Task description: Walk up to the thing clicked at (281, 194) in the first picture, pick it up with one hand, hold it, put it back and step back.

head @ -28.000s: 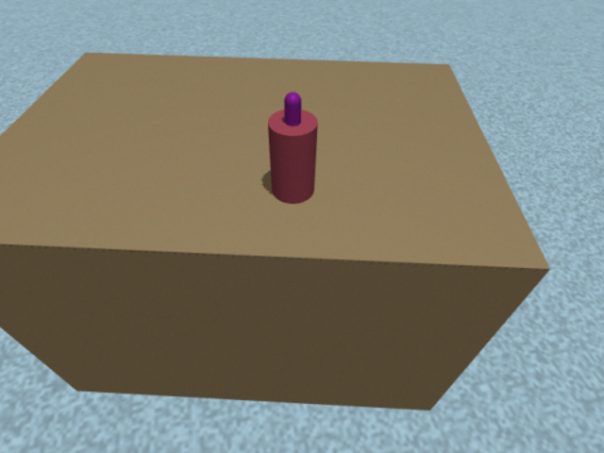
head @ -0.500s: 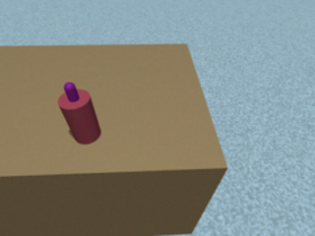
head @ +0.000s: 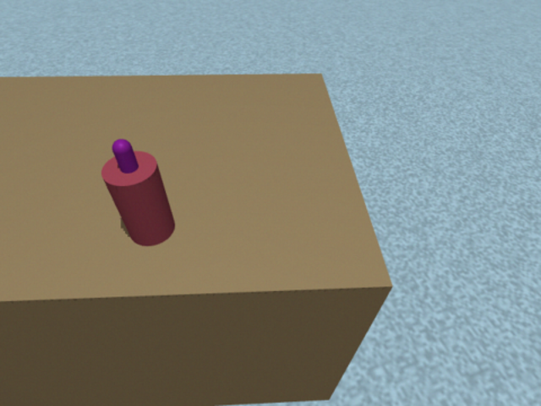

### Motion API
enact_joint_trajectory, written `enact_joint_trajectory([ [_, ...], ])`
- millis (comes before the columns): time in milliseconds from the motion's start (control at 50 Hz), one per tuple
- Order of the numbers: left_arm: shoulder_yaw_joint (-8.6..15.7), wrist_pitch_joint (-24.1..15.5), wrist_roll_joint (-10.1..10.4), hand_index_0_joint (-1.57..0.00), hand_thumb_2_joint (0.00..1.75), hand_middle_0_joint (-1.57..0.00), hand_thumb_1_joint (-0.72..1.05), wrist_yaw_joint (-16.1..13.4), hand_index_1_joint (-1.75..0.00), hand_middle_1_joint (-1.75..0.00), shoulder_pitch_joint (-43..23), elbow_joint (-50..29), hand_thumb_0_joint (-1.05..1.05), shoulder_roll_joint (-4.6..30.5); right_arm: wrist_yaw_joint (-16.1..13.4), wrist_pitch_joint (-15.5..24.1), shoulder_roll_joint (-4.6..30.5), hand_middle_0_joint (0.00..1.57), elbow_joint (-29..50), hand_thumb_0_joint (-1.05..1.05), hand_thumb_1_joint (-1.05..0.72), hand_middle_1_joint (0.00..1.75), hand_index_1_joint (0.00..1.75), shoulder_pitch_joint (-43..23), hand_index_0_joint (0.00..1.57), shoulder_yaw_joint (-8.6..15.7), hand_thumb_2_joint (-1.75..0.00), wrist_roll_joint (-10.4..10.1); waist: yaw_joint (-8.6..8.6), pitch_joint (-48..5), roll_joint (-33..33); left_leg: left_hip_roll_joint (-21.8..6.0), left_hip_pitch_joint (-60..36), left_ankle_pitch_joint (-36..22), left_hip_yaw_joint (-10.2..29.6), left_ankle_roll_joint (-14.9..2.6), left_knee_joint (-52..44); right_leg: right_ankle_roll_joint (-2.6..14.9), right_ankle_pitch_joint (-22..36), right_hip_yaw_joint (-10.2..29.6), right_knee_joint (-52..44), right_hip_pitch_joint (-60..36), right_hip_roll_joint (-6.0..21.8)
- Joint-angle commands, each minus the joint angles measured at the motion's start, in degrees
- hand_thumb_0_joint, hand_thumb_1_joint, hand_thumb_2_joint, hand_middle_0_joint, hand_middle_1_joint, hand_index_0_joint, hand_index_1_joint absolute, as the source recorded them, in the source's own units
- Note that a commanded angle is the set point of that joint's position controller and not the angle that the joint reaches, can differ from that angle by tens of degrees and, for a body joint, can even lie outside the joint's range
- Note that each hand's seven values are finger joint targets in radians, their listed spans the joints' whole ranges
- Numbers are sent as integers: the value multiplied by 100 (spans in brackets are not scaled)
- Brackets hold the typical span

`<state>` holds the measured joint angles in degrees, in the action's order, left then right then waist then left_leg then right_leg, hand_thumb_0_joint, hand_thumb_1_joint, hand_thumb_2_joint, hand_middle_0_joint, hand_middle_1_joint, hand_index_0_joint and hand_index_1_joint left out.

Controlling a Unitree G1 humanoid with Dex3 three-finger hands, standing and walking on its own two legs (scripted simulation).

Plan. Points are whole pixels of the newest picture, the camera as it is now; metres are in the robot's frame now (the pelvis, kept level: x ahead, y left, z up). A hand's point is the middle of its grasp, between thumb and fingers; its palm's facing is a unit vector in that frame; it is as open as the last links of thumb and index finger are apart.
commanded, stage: stand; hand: left
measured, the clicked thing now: (138, 190) +0.47 +0.23 +0.07
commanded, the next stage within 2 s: step back in 0.90 s
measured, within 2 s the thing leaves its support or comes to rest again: neither
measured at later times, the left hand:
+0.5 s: hand out of the picture +0.07 +0.25 -0.16, palm faces -0.04 -0.94 -0.35, open 7.4 cm
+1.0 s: hand out of the picture +0.08 +0.26 -0.16, palm faces -0.01 -0.93 -0.36, open 7.4 cm
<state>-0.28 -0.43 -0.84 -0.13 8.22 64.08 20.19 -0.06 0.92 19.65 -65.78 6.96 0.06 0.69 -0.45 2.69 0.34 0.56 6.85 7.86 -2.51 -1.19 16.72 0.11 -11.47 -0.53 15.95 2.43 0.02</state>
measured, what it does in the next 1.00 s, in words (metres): stands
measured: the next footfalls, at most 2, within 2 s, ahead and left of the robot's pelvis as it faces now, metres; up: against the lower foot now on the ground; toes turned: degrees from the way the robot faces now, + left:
left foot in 1.66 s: -0.14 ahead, +0.11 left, +0.00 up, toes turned +4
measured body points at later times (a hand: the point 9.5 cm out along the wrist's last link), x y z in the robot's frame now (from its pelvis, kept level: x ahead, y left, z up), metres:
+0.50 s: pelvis +0.01 +0.00 +0.00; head +0.02 +0.00 +0.45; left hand +0.08 +0.30 -0.13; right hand +0.08 -0.30 -0.13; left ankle +0.02 +0.10 -0.75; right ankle -0.03 -0.12 -0.75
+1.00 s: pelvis +0.00 -0.01 +0.00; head +0.03 +0.00 +0.44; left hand +0.08 +0.31 -0.14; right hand +0.08 -0.31 -0.14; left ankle +0.02 +0.10 -0.75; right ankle -0.03 -0.12 -0.75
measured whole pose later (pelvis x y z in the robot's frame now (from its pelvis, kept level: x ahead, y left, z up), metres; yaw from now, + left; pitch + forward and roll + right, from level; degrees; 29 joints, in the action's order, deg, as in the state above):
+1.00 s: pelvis +0.00 -0.01 +0.00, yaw +0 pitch -1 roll +0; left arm 1.6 0.4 0.1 -0.6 5.7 60.9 21.3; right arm 0.2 -0.2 20.1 -62.8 4.2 1.1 -0.1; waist -0.4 5.8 0.8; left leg 0.4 10.5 9.9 -2.3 -1.2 21.7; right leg 0.6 -14.5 -0.8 22.6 6.7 -0.1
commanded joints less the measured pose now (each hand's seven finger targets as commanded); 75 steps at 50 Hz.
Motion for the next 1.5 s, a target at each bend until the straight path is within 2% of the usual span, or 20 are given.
enact_joint_trajectory([
  [0, 202, -133, 18, -20, 90, -20, 90, -70, -30, -30, -155, -316, 0, 1172, -62, 117, 1270, 20, 324, 0, -90, 30, 30, -211, 20, 209, -90, -12, 23, -311, -91, -867, -323, -624, 832, -63, -204, 143, 562, 629, -285, 294, 792],
  [280, 194, -133, 30, -20, 90, -20, 90, -70, -30, -30, -151, -323, 0, 1151, -56, 113, 1251, 20, 303, 0, -90, 30, 30, -215, 20, 196, -90, -23, 19, -255, -98, -845, -291, -653, 828, -38, -210, 139, 566, 619, -284, 346, 790],
  [400, 206, -158, 14, -20, 90, -20, 90, -85, -30, -30, -180, -353, 0, 1206, -63, 117, 1238, 20, 357, 0, -90, 30, 30, -263, 20, 211, -90, -13, 10, -478, -24, -885, -490, -1131, 784, -75, -61, 138, 1103, 588, -202, 209, 829],
  [860, 219, -152, 13, -20, 90, -20, 90, -85, -30, -30, -194, -366, 0, 1192, -74, 107, 1253, 20, 401, 0, -90, 30, 30, -264, 20, 217, -90, -18, 14, -429, -51, -869, -431, -1111, 750, -58, -40, 130, 1109, 579, -232, 163, 828],
  [880, 486, -69, 103, -20, 90, -20, 90, -109, -30, -30, -352, -489, 0, 1591, -59, 14, 1572, 20, 458, 0, -90, 30, 30, -444, 20, 349, -90, -49, 36, 168, 28, -842, -32, -2095, 838, -179, 436, 139, 1877, 501, 345, 637, 632],
  [940, 475, 2, 134, -20, 90, -20, 90, -137, -30, -30, -225, -682, 0, 1370, -64, -54, 1560, 20, 632, 0, -90, 30, 30, -226, 20, 417, -90, -119, -22, -387, -185, -1049, -172, -2756, 851, -478, 588, 190, 1634, 257, 1027, 501, 421],
  [1040, 494, 183, 63, -20, 90, -20, 90, -106, -30, -30, 110, -880, 0, 1190, -79, -170, 1764, 20, 1075, 0, -90, 30, 30, -483, 20, 590, -90, -85, 71, -852, -984, -1783, 57, -2411, 1433, -1208, 501, 240, -840, 107, 2481, 767, -14],
  [1080, 548, 234, 28, -20, 90, -20, 90, -79, -30, -30, 312, -923, 0, 1220, -91, -208, 1723, 20, 1268, 0, -90, 30, 30, -655, 20, 625, -90, -29, 139, -874, -1111, -1905, 470, -1927, 1475, -1336, 612, 302, -1544, 204, 2932, 745, 10],
  [1100, 569, 246, 14, -20, 90, -20, 90, -67, -30, -30, 380, -948, 0, 1208, -91, -232, 1711, 20, 1350, 0, -90, 30, 30, -715, 20, 634, -90, -10, 188, -879, -1010, -1812, 576, -1779, 1367, -1296, 786, 317, -1463, 217, 2749, 737, 18],
  [1120, 587, 224, 3, -20, 90, -20, 90, -58, -30, -30, 525, -940, 0, 1192, -77, -264, 1680, 20, 1427, 0, -90, 30, 30, -825, 20, 630, -90, -37, 310, -870, -903, -1648, 612, -1700, 1222, -1122, 1161, 257, -833, 244, 2243, 668, 104],
  [1140, 605, 183, -17, -20, 90, -20, 90, -74, -30, -30, 512, -978, 0, 1276, -59, -300, 1587, 20, 1474, 0, -90, 30, 30, -849, 20, 603, -90, -73, 342, -776, -340, -1159, 684, -1362, 877, -825, 1728, 275, 381, 462, 1596, 734, 335],
  [1160, 687, 134, -55, -20, 90, -20, 90, -94, -30, -30, 386, -1106, 0, 1569, -38, -316, 1412, 20, 1552, 0, -90, 30, 30, -879, 20, 542, -90, -152, 345, -602, 399, -423, 863, -745, 554, -392, 2492, 448, 1544, 1205, 843, 855, 924],
  [1180, 792, 107, -69, -20, 90, -20, 90, -96, -30, -30, 191, -1224, 0, 1926, -52, -333, 1174, 20, 1623, 0, -90, 30, 30, -892, 20, 466, -90, -159, 360, -229, 1097, 454, 1632, 1117, 483, -63, 3231, 894, 2489, 2116, 340, 803, 1625],
  [1200, 769, 103, -90, -20, 90, -20, 90, -103, -30, -30, -55, -1337, 0, 1917, -86, -400, 1139, 20, 1494, 0, -90, 30, 30, -523, 20, 453, -90, -113, 189, -110, 930, 623, 1830, 2745, 862, -18, 4139, 1331, 3196, 2177, 481, 924, 1981],
  [1220, 797, 72, -128, -20, 90, -20, 90, -132, -30, -30, -213, -1497, 0, 1995, -110, -427, 1221, 20, 1510, 0, -90, 30, 30, -307, 20, 506, -90, -87, 118, -108, 980, 530, 1900, 3000, 1033, -26, 4780, 1725, 3585, 2392, 580, 1153, 2233],
  [1240, 802, 65, -117, -20, 90, -20, 90, -150, -30, -30, -358, -1589, 0, 1936, -119, -423, 1348, 20, 1458, 0, -90, 30, 30, -169, 20, 535, -90, -79, 64, -113, 901, 423, 1884, 2826, 1238, -35, 5149, 1719, 3288, 2373, 591, 1326, 2201],
  [1260, 758, 70, -91, -20, 90, -20, 90, -141, -30, -30, -521, -1675, 0, 1763, -102, -401, 1453, 20, 1432, 0, -90, 30, 30, -173, 20, 557, -90, -114, 27, -56, 694, 461, 1723, 2501, 1316, -12, 5252, 1504, 2883, 1936, 619, 1493, 1825],
  [1300, 726, 79, -119, -20, 90, -20, 90, -167, -30, -30, -662, -1715, 0, 1532, -108, -385, 1479, 20, 1414, 0, -90, 30, 30, 26, 20, 551, -90, -143, -107, -296, 545, 631, 2188, 2069, 1220, 39, 5198, 1065, 3005, 1199, 998, 673, 1295],
  [1380, 727, 89, -83, -20, 90, -20, 90, -219, -30, -30, -24, -1828, 0, 1459, -185, -319, 1444, 20, 1585, 0, -90, 30, 30, -79, 20, 444, -90, -69, 324, -732, 530, 460, 2482, 2024, 1128, 211, 4757, 1245, 3340, 1274, 1333, -406, 1528],
  [1480, 805, 134, -40, -20, 90, -20, 90, -263, -30, -30, 327, -1905, 0, 1515, -204, -268, 1388, 20, 1745, 0, -90, 30, 30, -146, 20, 427, -90, -4, 514, -792, 924, 217, 2354, 2292, 876, 247, 3695, 1370, 3711, 1386, 1489, -812, 1727],
])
